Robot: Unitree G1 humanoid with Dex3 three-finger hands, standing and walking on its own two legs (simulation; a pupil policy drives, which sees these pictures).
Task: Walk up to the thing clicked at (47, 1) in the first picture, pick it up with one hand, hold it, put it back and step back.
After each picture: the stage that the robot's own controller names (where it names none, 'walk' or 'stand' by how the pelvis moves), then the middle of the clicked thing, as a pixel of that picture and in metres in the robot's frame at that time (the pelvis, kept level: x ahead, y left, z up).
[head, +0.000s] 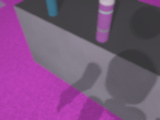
stand; (52, 6) +1.00 +0.20 -0.06
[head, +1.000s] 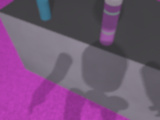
walk; (44, 9) +0.88 +0.21 -0.04
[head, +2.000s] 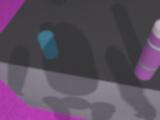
walk; (48, 45) +0.54 +0.15 -0.03
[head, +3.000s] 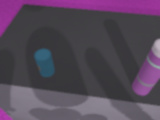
stand; (45, 63) +0.47 +0.18 -0.04
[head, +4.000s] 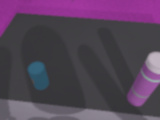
stand; (39, 76) +0.42 +0.20 -0.06
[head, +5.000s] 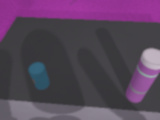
stand; (39, 76) +0.44 +0.20 -0.07
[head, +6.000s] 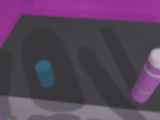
stand; (45, 74) +0.44 +0.18 -0.07
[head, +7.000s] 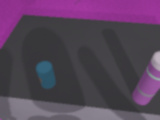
stand; (46, 75) +0.44 +0.17 -0.07
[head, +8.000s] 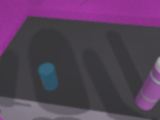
rise first; (48, 77) +0.43 +0.17 -0.07
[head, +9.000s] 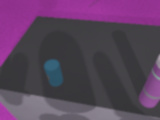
go down; (54, 73) +0.45 +0.17 -0.07
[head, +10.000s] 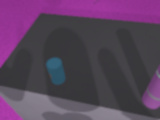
go down; (56, 71) +0.45 +0.17 -0.06
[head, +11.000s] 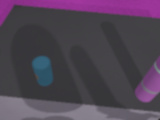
go down; (43, 71) +0.43 +0.16 -0.04
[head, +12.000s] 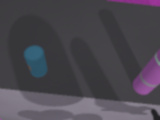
close in; (36, 62) +0.44 +0.16 -0.02
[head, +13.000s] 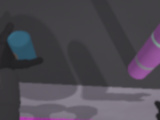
close; (23, 49) +0.46 +0.17 +0.02
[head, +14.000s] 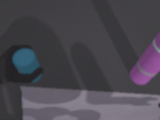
lift; (28, 66) +0.40 +0.17 +0.01
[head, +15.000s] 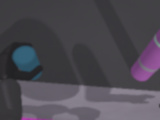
lift; (28, 64) +0.40 +0.17 +0.02
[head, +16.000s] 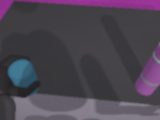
hold; (25, 79) +0.33 +0.19 +0.07
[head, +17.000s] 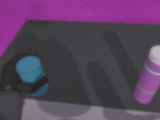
hold; (33, 76) +0.32 +0.17 +0.12
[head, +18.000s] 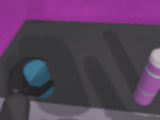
hold; (39, 80) +0.32 +0.15 +0.09
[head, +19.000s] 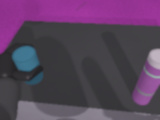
crouch; (29, 66) +0.36 +0.18 +0.12
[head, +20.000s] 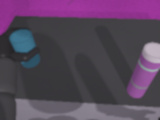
lower; (26, 49) +0.43 +0.18 +0.12
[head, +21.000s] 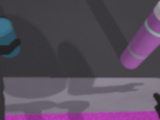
lower; (5, 39) +0.49 +0.19 +0.03
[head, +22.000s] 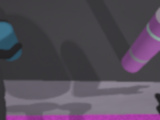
lower; (6, 42) +0.48 +0.19 +0.03
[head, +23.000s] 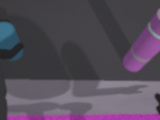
lower; (8, 42) +0.48 +0.19 +0.04
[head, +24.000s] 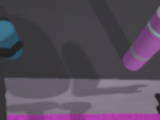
lower; (7, 41) +0.48 +0.19 +0.04
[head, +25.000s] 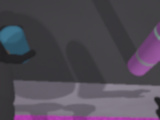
open; (16, 46) +0.46 +0.18 +0.03
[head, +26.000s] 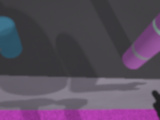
sink last; (6, 39) +0.47 +0.18 +0.04
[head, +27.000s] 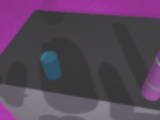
sink last; (51, 66) +0.46 +0.17 -0.01
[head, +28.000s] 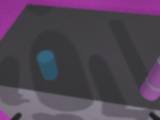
stand; (48, 65) +0.44 +0.17 -0.02
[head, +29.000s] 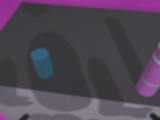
stand; (42, 63) +0.45 +0.18 -0.01
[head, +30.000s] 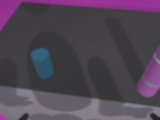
stand; (43, 63) +0.45 +0.18 +0.00
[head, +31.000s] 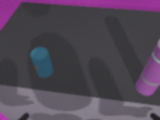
stand; (42, 62) +0.45 +0.18 +0.00
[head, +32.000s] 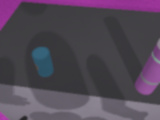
stand; (43, 62) +0.46 +0.17 -0.01
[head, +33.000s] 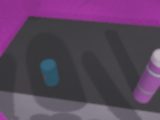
walk; (50, 73) +0.46 +0.16 -0.07
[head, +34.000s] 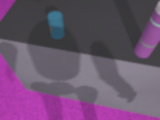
walk; (56, 25) +0.64 +0.12 -0.04
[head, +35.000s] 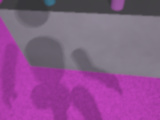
walk; out of the picture +0.94 +0.24 -0.04
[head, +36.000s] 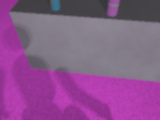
stand; (54, 0) +1.09 +0.20 -0.05
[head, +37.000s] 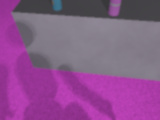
stand; (56, 0) +1.09 +0.19 -0.07
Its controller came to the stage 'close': yes
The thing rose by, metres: 0.19
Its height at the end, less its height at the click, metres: +0.00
